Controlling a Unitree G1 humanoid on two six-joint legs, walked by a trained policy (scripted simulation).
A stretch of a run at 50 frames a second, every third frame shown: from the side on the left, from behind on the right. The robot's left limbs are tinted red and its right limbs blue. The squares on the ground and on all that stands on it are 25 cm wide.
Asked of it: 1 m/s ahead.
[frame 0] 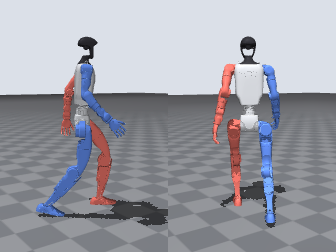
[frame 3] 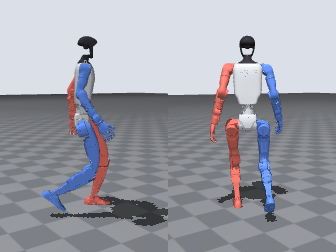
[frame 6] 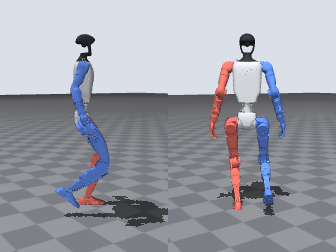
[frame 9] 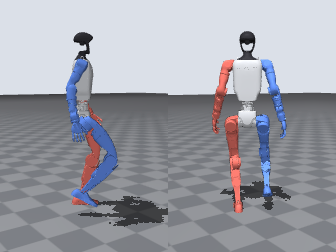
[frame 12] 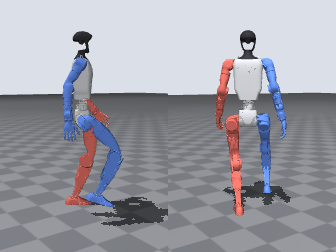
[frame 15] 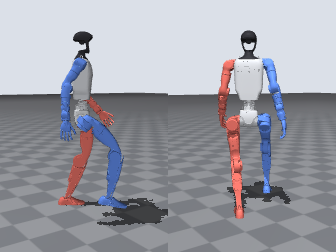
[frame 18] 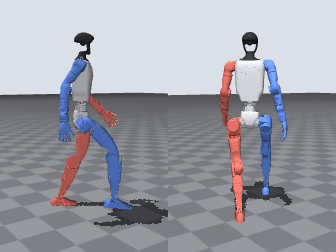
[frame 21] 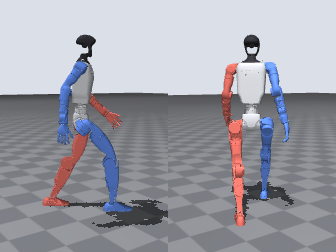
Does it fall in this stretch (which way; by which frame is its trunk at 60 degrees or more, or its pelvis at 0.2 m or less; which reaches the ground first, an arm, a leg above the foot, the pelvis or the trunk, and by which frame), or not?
no
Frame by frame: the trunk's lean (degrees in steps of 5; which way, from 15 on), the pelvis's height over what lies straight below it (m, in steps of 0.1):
0: 5, 0.7
3: 5, 0.7
6: 5, 0.8
9: 0, 0.8
12: 0, 0.8
15: 0, 0.8
18: 0, 0.8
21: 5, 0.7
